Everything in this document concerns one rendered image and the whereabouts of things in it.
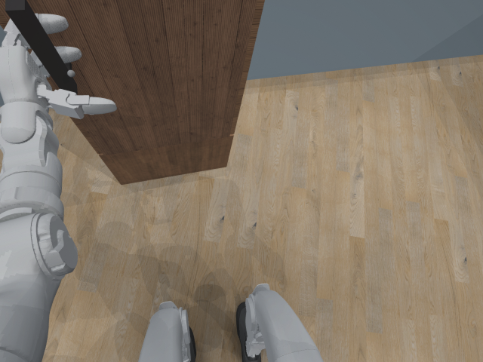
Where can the robot right shin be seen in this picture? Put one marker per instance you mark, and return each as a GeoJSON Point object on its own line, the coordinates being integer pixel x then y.
{"type": "Point", "coordinates": [255, 343]}

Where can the handle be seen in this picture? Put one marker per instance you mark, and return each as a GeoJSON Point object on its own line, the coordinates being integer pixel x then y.
{"type": "Point", "coordinates": [26, 21]}

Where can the left robot hand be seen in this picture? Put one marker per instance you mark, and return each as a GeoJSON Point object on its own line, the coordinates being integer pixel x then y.
{"type": "Point", "coordinates": [21, 74]}

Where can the cupboard door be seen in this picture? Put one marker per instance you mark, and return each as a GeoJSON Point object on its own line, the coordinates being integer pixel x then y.
{"type": "Point", "coordinates": [172, 67]}

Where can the robot left forearm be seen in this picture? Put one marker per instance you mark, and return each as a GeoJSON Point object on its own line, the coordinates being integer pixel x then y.
{"type": "Point", "coordinates": [31, 175]}

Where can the robot left upper arm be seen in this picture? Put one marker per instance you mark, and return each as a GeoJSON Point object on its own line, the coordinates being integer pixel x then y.
{"type": "Point", "coordinates": [36, 252]}

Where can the right robot thigh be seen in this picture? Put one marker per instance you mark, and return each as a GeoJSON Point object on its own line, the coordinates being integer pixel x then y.
{"type": "Point", "coordinates": [285, 337]}

